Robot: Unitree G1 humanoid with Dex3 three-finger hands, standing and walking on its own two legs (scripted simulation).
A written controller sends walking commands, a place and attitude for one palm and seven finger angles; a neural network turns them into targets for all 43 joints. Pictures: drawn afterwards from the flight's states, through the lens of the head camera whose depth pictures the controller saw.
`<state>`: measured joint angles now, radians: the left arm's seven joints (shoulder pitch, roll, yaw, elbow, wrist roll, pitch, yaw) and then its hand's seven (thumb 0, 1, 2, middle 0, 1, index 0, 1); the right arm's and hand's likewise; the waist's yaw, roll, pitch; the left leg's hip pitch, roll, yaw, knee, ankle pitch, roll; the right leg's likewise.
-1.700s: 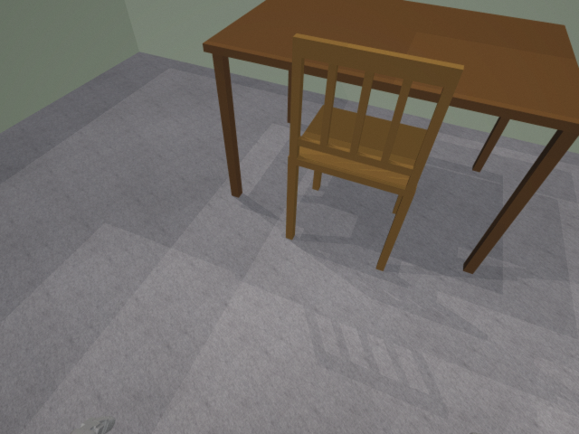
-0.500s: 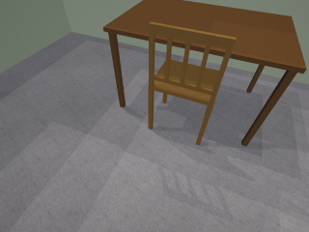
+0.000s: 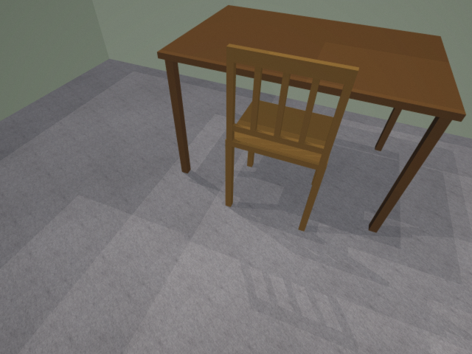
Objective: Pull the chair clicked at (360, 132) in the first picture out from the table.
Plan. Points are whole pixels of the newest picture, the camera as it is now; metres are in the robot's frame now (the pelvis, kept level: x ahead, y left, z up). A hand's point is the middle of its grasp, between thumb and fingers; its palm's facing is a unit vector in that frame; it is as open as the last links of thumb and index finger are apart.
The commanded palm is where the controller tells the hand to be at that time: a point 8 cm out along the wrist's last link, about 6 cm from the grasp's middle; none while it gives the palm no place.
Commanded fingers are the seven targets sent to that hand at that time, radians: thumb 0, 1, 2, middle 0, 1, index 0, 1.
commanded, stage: walk to a spot facing it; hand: left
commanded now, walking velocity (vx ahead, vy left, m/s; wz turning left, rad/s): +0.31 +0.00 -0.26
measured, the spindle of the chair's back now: (281, 106) +0.98 -0.11 -0.09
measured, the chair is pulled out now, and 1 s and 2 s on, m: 0.00 0.00 0.00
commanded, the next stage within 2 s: turn to face it in 0.28 s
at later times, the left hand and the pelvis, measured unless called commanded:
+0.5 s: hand out of the picture +0.13 +0.12 -0.17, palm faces -0.04 -0.98 -0.18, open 7.4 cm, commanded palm none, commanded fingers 0.00 0.90 0.90 -0.20 -0.30 -0.20 -0.30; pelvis +0.13 -0.04 +0.00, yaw -6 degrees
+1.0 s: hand (164, 290) +0.30 +0.19 -0.18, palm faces -0.20 -0.96 -0.19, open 7.4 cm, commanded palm none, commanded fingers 0.00 0.90 0.90 -0.20 -0.30 -0.20 -0.30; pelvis +0.22 +0.01 +0.00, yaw -17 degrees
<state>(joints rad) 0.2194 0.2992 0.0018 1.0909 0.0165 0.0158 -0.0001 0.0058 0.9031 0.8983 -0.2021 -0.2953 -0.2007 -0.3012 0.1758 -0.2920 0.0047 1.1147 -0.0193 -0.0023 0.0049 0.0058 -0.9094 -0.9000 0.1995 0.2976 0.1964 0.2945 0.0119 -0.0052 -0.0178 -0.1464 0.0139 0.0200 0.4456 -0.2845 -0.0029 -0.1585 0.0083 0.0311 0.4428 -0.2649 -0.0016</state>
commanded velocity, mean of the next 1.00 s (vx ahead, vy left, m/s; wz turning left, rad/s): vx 0.13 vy -0.01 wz -0.24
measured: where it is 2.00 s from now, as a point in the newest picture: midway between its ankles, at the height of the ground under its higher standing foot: (264, 311)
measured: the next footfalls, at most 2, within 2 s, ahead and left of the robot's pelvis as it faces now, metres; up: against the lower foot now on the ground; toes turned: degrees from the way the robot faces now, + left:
right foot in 0.28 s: +0.14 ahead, -0.12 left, +0.00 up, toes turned -10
left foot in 0.74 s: +0.33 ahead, +0.07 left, +0.00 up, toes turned -6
